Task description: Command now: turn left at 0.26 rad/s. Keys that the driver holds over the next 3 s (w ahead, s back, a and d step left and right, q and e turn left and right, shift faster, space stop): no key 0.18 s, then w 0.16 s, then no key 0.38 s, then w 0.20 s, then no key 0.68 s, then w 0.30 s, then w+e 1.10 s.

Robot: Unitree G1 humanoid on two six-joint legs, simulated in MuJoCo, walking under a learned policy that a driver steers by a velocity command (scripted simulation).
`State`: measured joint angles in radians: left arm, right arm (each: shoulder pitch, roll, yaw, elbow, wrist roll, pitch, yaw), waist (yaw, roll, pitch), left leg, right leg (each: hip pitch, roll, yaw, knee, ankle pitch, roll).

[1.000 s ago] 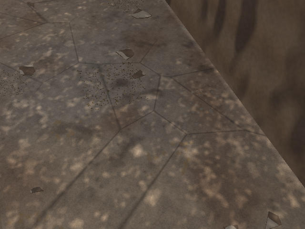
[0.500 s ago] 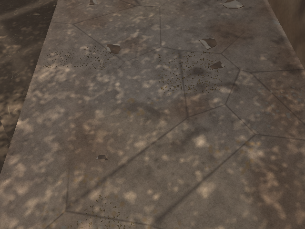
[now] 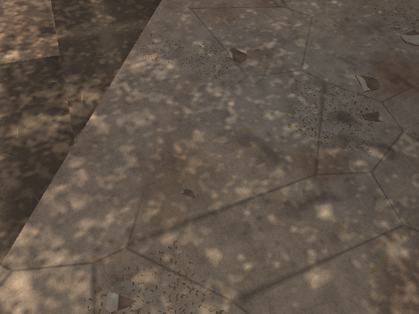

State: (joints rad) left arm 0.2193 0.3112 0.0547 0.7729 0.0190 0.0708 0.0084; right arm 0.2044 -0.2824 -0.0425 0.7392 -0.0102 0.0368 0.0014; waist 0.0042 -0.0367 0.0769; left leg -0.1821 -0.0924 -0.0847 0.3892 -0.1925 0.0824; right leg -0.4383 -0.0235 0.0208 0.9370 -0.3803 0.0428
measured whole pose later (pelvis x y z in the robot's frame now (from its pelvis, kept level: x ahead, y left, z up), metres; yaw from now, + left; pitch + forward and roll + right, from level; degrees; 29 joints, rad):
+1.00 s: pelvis +0.14 +0.00 +0.00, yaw +2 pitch +0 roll +1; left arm 0.16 0.23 0.03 0.98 0.03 -0.03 -0.01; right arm 0.39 -0.24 -0.03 1.06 -0.02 -0.04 -0.01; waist -0.04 0.01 0.02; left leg -0.05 -0.05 0.03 0.29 -0.24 0.05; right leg -0.34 -0.03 -0.06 0.63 -0.32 -0.05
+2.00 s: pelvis +0.34 +0.03 -0.02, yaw +0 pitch -1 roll +0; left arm 0.47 0.20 0.04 1.15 0.02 -0.05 0.01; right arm 0.20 -0.20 -0.06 1.01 -0.03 -0.08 0.00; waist 0.02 -0.05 0.04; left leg -0.32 0.00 0.11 0.59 -0.24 0.06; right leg -0.11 -0.02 -0.01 0.73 -0.47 -0.06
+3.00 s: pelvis +0.86 -0.06 -0.02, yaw -33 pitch +3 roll +0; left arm 0.49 0.25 0.07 0.93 0.02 -0.05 0.02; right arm -0.04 -0.23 -0.02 0.71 -0.03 -0.05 0.02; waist 0.12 0.03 0.05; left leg -0.56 0.00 0.00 0.55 -0.08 0.01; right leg 0.08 0.13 0.23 0.34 -0.42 -0.12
